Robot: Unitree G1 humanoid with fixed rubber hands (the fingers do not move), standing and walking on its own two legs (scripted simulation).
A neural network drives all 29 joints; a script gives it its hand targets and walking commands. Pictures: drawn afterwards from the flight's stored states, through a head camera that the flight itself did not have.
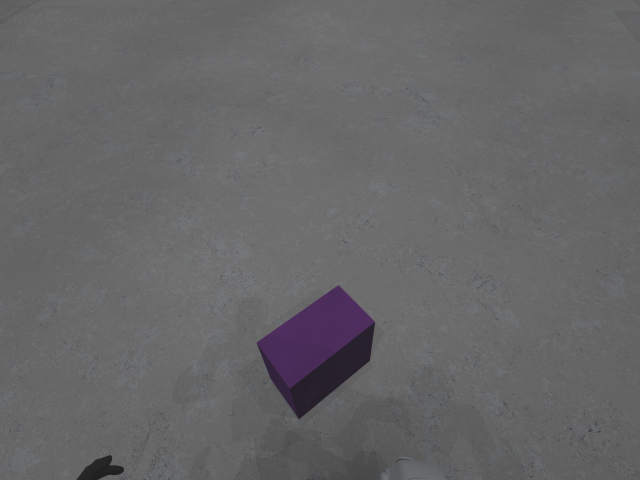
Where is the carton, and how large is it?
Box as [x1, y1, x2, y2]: [257, 285, 374, 418]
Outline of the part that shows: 338,285 257,342 271,379 299,418 369,360 374,321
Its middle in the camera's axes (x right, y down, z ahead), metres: +0.00 +0.34 +1.13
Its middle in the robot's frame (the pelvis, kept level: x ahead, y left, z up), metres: +0.53 +0.05 -0.61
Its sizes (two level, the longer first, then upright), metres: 0.283 0.154 0.263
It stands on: the floor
